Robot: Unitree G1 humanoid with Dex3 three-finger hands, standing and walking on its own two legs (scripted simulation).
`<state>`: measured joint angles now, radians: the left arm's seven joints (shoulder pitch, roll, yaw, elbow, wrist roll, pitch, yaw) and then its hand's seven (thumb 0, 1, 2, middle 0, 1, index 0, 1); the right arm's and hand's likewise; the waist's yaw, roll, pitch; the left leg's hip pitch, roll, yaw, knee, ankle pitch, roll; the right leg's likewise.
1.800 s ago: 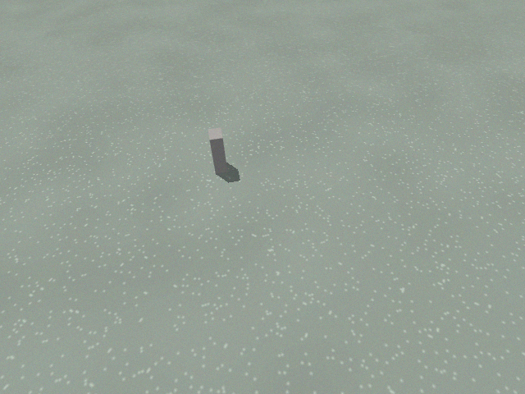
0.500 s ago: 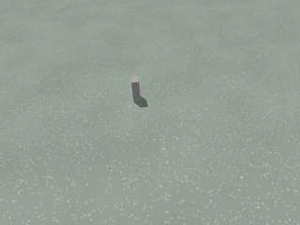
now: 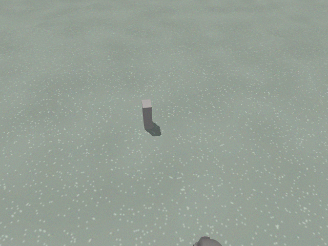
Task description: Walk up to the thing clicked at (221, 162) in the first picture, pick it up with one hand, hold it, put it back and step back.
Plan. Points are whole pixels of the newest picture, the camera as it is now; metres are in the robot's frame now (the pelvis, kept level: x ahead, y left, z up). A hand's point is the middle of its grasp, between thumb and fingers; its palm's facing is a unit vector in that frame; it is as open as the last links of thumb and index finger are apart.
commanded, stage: walk up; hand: left
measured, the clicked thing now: (147, 114) +1.22 +0.10 -0.65
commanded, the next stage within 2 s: none
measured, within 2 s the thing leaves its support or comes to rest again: neither
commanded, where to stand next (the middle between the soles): +0.92 -0.05 m, yaw +1 degrees
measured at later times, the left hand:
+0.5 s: hand (92, 204) +0.30 +0.23 -0.14, palm faces +0.01 -0.93 -0.36, open 7.4 cm
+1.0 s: hand (102, 137) +0.56 +0.24 -0.14, palm faces -0.09 -0.93 -0.37, open 7.4 cm
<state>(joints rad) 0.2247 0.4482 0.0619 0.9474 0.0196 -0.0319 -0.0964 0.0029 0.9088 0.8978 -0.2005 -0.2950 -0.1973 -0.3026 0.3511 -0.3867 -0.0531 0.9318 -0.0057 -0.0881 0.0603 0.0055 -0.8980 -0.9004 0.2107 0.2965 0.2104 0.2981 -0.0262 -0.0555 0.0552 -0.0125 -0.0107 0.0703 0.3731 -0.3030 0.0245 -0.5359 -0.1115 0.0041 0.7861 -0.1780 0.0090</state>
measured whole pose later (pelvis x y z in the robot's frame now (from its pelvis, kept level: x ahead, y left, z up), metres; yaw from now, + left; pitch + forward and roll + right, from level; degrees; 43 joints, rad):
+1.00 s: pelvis +0.47 -0.04 -0.01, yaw -1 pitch -3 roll +2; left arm 0.26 0.44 0.06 0.87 0.01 -0.04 -0.08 0.00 0.91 0.90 -0.20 -0.29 -0.20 -0.30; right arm 0.37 -0.41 -0.04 0.84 0.00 -0.09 0.04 0.01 -0.90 -0.90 0.21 0.30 0.21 0.30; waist -0.03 -0.04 0.09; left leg -0.08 0.04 0.11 0.48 -0.34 -0.01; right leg -0.48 -0.11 -0.01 0.68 -0.18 -0.01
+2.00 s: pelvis +0.79 -0.04 +0.00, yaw +0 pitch -3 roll +1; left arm 0.31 0.42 0.05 0.89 0.01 -0.04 -0.04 0.00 0.91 0.90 -0.20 -0.30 -0.20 -0.30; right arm 0.33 -0.39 -0.04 0.81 -0.01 -0.06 0.03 0.00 -0.90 -0.90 0.21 0.30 0.21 0.30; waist -0.01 -0.03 0.10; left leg -0.14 -0.01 0.09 0.48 -0.28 0.04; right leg -0.46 -0.09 0.00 0.72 -0.20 0.01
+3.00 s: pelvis +0.86 -0.04 +0.00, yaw +1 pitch -3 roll +0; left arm 0.14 0.36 0.00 1.12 0.00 -0.02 -0.01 0.00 0.91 0.90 -0.20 -0.30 -0.20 -0.30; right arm 0.08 -0.36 0.00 1.07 0.00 -0.03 0.01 0.00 -0.90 -0.90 0.21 0.30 0.21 0.30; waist 0.02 0.02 0.04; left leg -0.19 0.03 0.02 0.45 -0.22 -0.01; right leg -0.14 -0.03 -0.01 0.43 -0.24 0.03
